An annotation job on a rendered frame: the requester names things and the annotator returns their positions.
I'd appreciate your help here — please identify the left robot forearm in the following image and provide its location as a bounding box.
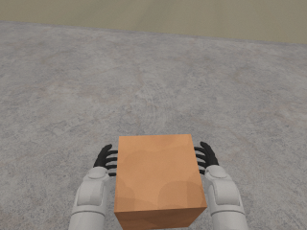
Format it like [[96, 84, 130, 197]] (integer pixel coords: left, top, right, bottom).
[[68, 166, 110, 230]]

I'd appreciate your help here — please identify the left robot hand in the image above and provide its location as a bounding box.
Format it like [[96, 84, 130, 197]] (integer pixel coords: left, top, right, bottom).
[[93, 144, 118, 176]]

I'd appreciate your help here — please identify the carton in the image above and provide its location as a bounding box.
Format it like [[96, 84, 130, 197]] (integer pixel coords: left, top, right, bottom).
[[113, 134, 207, 230]]

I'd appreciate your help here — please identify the right robot forearm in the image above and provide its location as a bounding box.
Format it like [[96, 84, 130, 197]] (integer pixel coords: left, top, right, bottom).
[[204, 165, 248, 230]]

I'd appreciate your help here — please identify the right robot hand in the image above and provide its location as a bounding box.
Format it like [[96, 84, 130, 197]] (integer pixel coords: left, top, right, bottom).
[[194, 141, 220, 175]]

